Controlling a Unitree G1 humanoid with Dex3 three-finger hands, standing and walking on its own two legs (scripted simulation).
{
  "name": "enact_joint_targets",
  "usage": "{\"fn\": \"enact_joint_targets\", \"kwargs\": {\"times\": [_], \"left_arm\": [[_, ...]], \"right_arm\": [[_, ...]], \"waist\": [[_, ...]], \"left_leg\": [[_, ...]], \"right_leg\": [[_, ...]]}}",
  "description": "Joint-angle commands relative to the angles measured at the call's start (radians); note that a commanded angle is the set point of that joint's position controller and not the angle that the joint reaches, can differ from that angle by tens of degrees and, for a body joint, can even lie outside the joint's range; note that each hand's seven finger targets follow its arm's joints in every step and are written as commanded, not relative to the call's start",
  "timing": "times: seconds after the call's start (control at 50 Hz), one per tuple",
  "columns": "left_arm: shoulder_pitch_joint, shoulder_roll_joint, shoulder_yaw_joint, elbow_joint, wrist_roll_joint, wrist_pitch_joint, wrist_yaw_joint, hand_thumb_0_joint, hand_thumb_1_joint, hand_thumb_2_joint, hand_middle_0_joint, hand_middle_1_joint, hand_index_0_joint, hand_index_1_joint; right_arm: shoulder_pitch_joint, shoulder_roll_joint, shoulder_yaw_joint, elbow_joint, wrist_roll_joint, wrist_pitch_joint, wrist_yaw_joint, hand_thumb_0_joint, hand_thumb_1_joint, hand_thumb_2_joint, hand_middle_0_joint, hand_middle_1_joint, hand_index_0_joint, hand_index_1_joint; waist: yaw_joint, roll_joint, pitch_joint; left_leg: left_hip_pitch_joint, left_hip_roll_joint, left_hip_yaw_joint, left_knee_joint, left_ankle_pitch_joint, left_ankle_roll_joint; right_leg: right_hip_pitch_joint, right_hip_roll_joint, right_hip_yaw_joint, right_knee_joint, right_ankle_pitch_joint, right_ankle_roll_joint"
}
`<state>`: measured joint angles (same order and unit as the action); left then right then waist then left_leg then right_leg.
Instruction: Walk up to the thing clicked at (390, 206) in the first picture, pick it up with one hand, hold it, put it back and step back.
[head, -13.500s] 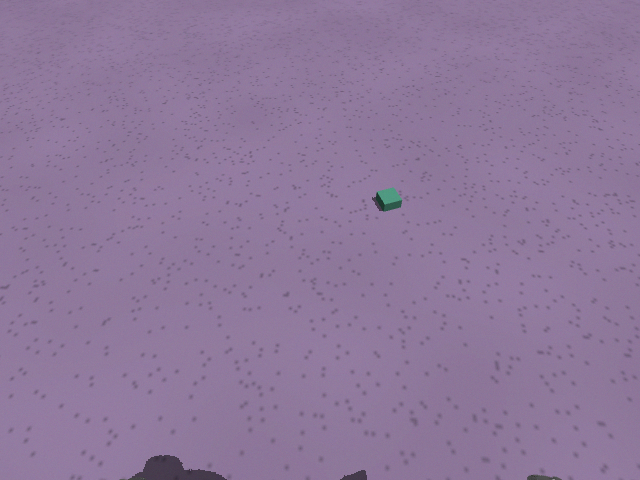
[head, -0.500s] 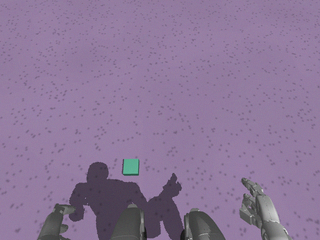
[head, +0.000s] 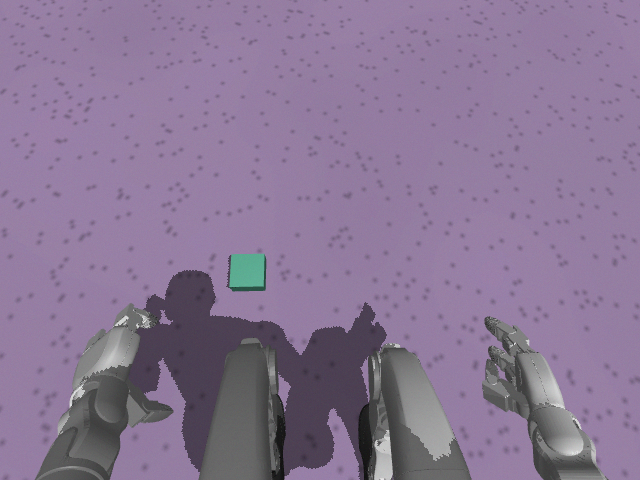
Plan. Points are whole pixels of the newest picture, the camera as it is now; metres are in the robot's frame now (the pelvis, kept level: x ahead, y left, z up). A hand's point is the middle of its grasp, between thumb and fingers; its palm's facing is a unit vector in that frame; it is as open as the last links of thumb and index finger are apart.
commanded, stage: rise first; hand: left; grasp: from above
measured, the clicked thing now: (248, 272) +0.49 +0.18 -0.53
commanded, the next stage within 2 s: none
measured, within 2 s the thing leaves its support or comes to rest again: neither
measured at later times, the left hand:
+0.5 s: hand (190, 304) +0.36 +0.25 -0.30, palm faces -0.49 -0.15 -0.86, open 14.1 cm
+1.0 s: hand (203, 289) +0.41 +0.25 -0.36, palm faces -0.46 +0.02 -0.89, open 14.1 cm
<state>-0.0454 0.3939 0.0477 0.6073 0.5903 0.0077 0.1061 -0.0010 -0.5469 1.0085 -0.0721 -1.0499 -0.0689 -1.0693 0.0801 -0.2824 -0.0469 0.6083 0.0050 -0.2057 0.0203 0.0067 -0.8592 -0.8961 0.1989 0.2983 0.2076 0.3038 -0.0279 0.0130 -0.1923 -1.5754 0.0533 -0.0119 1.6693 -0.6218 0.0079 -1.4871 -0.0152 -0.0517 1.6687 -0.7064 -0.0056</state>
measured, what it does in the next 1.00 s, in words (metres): lowers itself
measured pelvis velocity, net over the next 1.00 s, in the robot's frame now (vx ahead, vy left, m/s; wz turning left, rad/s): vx -0.05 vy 0.00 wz -0.11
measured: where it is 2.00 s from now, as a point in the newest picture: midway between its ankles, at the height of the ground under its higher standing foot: (323, 466)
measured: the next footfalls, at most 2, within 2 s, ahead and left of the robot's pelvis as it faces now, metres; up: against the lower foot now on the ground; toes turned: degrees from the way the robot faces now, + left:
none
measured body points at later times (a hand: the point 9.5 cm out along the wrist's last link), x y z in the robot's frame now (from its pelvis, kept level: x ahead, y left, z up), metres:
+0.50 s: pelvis -0.05 +0.00 -0.15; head +0.17 +0.02 +0.25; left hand +0.39 +0.26 -0.25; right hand +0.03 -0.28 -0.28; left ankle +0.06 +0.12 -0.52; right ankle +0.03 -0.12 -0.52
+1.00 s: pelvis -0.05 +0.00 -0.20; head +0.19 +0.03 +0.18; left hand +0.43 +0.24 -0.31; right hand +0.01 -0.28 -0.33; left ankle +0.06 +0.12 -0.52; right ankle +0.03 -0.12 -0.52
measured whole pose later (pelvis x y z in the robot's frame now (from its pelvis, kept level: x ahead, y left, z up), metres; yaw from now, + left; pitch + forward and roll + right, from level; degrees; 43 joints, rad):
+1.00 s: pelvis -0.05 +0.00 -0.20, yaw -6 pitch +34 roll -6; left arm -0.87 0.64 0.04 1.35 1.26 -0.23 0.39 0.00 -0.51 1.00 -0.07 -0.97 -0.10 -0.96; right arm 0.10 -0.24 -0.01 0.78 -0.13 -0.04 0.10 0.00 -0.90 -0.90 0.20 0.30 0.21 0.30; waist -0.15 -0.01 -0.09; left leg -2.29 0.09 -0.09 2.30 -0.62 0.03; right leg -2.17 0.02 -0.10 2.27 -0.71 -0.01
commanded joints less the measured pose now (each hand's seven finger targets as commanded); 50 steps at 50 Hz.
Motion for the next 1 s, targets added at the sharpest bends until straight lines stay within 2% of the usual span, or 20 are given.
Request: {"fn": "enact_joint_targets", "kwargs": {"times": [0.0,0.04,0.12,0.14,0.2,0.26,0.34,0.4,0.44,0.48,0.52,0.58,0.64,0.66,0.68,0.72,0.74,0.8,0.82,0.98], "left_arm": [[-0.241,0.24,0.073,-0.052,0.098,-0.061,0.065,0.0,-0.583,1.038,-0.063,-1.032,-0.047,-1.048],[-0.291,0.239,0.068,0.036,0.133,-0.066,0.075,0.0,-0.567,1.038,-0.059,-1.035,-0.049,-1.046],[-0.491,0.296,0.066,0.106,0.211,-0.104,0.091,0.0,-0.561,1.043,-0.058,-1.039,-0.051,-1.047],[-0.522,0.324,0.078,0.133,0.227,-0.116,0.096,0.0,-0.559,1.038,-0.057,-1.039,-0.054,-1.043],[-0.608,0.323,0.057,0.23,0.273,-0.144,0.107,0.0,-0.571,1.048,-0.06,-1.039,-0.059,-1.042],[-0.736,0.396,0.071,0.207,0.325,-0.171,0.125,0.0,-0.571,1.049,-0.06,-1.024,-0.058,-1.028],[-0.784,0.387,0.05,0.335,0.377,-0.18,0.148,0.0,-0.577,1.053,-0.062,-1.006,-0.06,-1.01],[-0.872,0.44,0.061,0.333,0.426,-0.189,0.171,0.0,-0.579,1.051,-0.063,-0.996,-0.059,-1.001],[-0.86,0.438,0.056,0.404,0.454,-0.188,0.184,0.0,-0.574,1.045,-0.062,-0.985,-0.06,-0.988],[-0.9,0.427,0.047,0.407,0.478,-0.195,0.195,0.0,-0.569,1.038,-0.058,-0.983,-0.06,-0.982],[-0.95,0.455,0.054,0.384,0.503,-0.204,0.21,0.0,-0.562,1.028,-0.057,-0.99,-0.063,-0.983],[-0.908,0.428,0.039,0.513,0.543,-0.202,0.223,0.0,-0.548,1.013,-0.056,-0.99,-0.069,-0.977],[-1.012,0.453,0.033,0.458,0.57,-0.219,0.243,0.0,-0.559,1.022,-0.059,-0.965,-0.062,-0.963],[-0.998,0.448,0.031,0.508,0.585,-0.218,0.247,0.0,-0.56,1.023,-0.059,-0.965,-0.061,-0.963],[-1.065,0.444,0.02,0.45,0.589,-0.227,0.254,0.0,-0.548,1.012,-0.057,-0.972,-0.066,-0.963],[-1.057,0.461,0.027,0.509,0.606,-0.232,0.269,0.0,-0.539,1.002,-0.057,-0.975,-0.069,-0.962],[-1.045,0.473,0.042,0.526,0.619,-0.233,0.28,0.0,-0.535,0.998,-0.062,-0.968,-0.075,-0.955],[-1.076,0.456,0.017,0.566,0.642,-0.238,0.295,0.0,-0.535,1.0,-0.066,-0.962,-0.075,-0.953],[-1.095,0.467,0.027,0.567,0.648,-0.239,0.301,0.0,-0.532,0.996,-0.061,-0.972,-0.074,-0.959],[-1.146,0.493,0.029,0.64,0.65,-0.229,0.334,0.0,-0.523,0.982,-0.067,-0.985,-0.085,-0.966]], "right_arm": [[0.068,-0.157,-0.07,-0.052,0.005,-0.024,-0.01,0.0,-0.855,-0.896,0.2,0.3,0.2,0.3],[0.07,-0.158,-0.073,-0.039,0.0,-0.015,-0.006,0.0,-0.849,-0.895,0.2,0.3,0.2,0.3],[0.093,-0.161,-0.079,-0.003,-0.011,0.001,-0.001,0.0,-0.851,-0.896,0.2,0.3,0.2,0.3],[0.103,-0.16,-0.08,0.004,-0.01,0.005,-0.001,0.0,-0.86,-0.898,0.2,0.3,0.2,0.3],[0.118,-0.154,-0.079,0.023,-0.019,0.021,0.006,0.0,-0.881,-0.903,0.2,0.3,0.2,0.3],[0.147,-0.155,-0.078,0.039,-0.03,0.043,0.011,0.0,-0.891,-0.905,0.2,0.3,0.2,0.3],[0.183,-0.151,-0.077,0.087,-0.045,0.076,0.017,0.0,-0.902,-0.907,0.2,0.3,0.2,0.3],[0.19,-0.155,-0.078,0.101,-0.055,0.104,0.02,0.0,-0.902,-0.907,0.2,0.3,0.2,0.3],[0.192,-0.156,-0.074,0.11,-0.061,0.119,0.024,0.0,-0.901,-0.905,0.2,0.3,0.2,0.3],[0.196,-0.162,-0.072,0.115,-0.069,0.129,0.028,0.0,-0.901,-0.905,0.2,0.3,0.2,0.3],[0.178,-0.169,-0.071,0.097,-0.071,0.134,0.029,0.0,-0.901,-0.905,0.2,0.3,0.2,0.3],[0.215,-0.17,-0.066,0.142,-0.082,0.147,0.037,0.0,-0.901,-0.904,0.2,0.3,0.2,0.3],[0.211,-0.174,-0.064,0.138,-0.09,0.152,0.043,0.0,-0.899,-0.904,0.2,0.3,0.2,0.3],[0.213,-0.179,-0.064,0.148,-0.094,0.154,0.044,0.0,-0.899,-0.904,0.2,0.3,0.2,0.3],[0.204,-0.179,-0.062,0.128,-0.096,0.152,0.046,0.0,-0.898,-0.903,0.2,0.3,0.2,0.3],[0.208,-0.178,-0.057,0.136,-0.1,0.153,0.049,0.0,-0.898,-0.903,0.2,0.3,0.2,0.3],[0.218,-0.178,-0.055,0.146,-0.105,0.155,0.049,0.0,-0.898,-0.902,0.2,0.3,0.2,0.3],[0.219,-0.176,-0.05,0.157,-0.118,0.156,0.057,0.0,-0.897,-0.902,0.2,0.3,0.2,0.3],[0.219,-0.189,-0.049,0.149,-0.122,0.156,0.058,0.0,-0.897,-0.902,0.2,0.3,0.2,0.3],[0.21,-0.186,-0.025,0.151,-0.143,0.149,0.063,0.0,-0.899,-0.901,0.2,0.3,0.2,0.3]], "waist": [[-0.002,0.102,-0.473],[-0.001,0.073,-0.486],[-0.005,0.067,-0.543],[-0.003,0.059,-0.552],[-0.022,0.007,-0.553],[-0.019,0.031,-0.63],[-0.041,0.027,-0.584],[-0.039,0.088,-0.608],[-0.049,0.089,-0.56],[-0.058,0.105,-0.564],[-0.056,0.144,-0.578],[-0.076,0.143,-0.55],[-0.078,0.191,-0.563],[-0.085,0.191,-0.542],[-0.092,0.21,-0.577],[-0.103,0.174,-0.563],[-0.093,0.174,-0.575],[-0.108,0.203,-0.557],[-0.116,0.196,-0.564],[-0.133,0.164,-0.549]], "left_leg": [[0.343,-0.024,-0.046,-0.112,0.223,0.002],[0.274,-0.027,-0.041,-0.071,0.159,0.005],[0.174,-0.03,-0.026,0.026,0.11,0.008],[0.137,-0.032,-0.015,0.055,0.115,0.011],[0.028,-0.035,-0.004,0.121,0.089,0.019],[0.005,-0.033,0.004,0.174,0.114,0.022],[-0.051,-0.028,-0.002,0.217,0.076,0.026],[-0.04,-0.023,-0.009,0.234,0.059,0.021],[-0.071,-0.022,-0.012,0.246,0.038,0.022],[-0.053,-0.017,-0.031,0.246,0.038,0.018],[-0.04,-0.015,-0.034,0.261,0.051,0.016],[-0.047,-0.011,-0.05,0.287,0.079,0.014],[-0.043,-0.01,-0.055,0.295,0.078,0.01],[-0.038,-0.006,-0.059,0.302,0.082,0.009],[-0.037,-0.007,-0.055,0.317,0.098,0.009],[-0.083,-0.01,-0.045,0.347,0.1,0.016],[-0.077,-0.01,-0.045,0.351,0.113,0.014],[-0.083,-0.007,-0.05,0.365,0.098,0.012],[-0.081,-0.004,-0.055,0.373,0.106,0.013],[-0.171,-0.003,-0.038,0.431,0.081,0.024]], "right_leg": [[0.002,0.042,0.008,-0.109,0.264,-0.029],[-0.043,0.046,0.007,-0.089,0.209,-0.029],[-0.094,0.046,0.004,-0.026,0.167,-0.029],[-0.083,0.049,0.006,-0.017,0.17,-0.028],[-0.099,0.053,0.01,0.007,0.133,-0.023],[-0.086,0.054,0.017,0.033,0.15,-0.022],[-0.151,0.062,0.004,0.067,0.113,-0.024],[-0.209,0.065,-0.012,0.109,0.098,-0.032],[-0.245,0.068,-0.023,0.129,0.079,-0.034],[-0.294,0.067,-0.047,0.167,0.093,-0.038],[-0.325,0.067,-0.051,0.188,0.11,-0.042],[-0.368,0.068,-0.068,0.238,0.149,-0.042],[-0.405,0.065,-0.073,0.262,0.15,-0.045],[-0.425,0.065,-0.077,0.273,0.155,-0.045],[-0.417,0.065,-0.076,0.277,0.172,-0.043],[-0.404,0.07,-0.073,0.277,0.18,-0.038],[-0.402,0.069,-0.074,0.286,0.187,-0.038],[-0.438,0.069,-0.081,0.31,0.177,-0.04],[-0.445,0.067,-0.085,0.32,0.185,-0.037],[-0.431,0.075,-0.085,0.328,0.173,-0.028]]}}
